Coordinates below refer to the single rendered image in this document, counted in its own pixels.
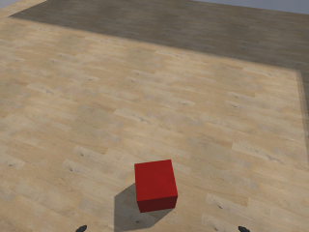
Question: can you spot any carton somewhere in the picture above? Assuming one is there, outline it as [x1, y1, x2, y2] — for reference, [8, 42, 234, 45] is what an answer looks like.
[134, 159, 178, 213]

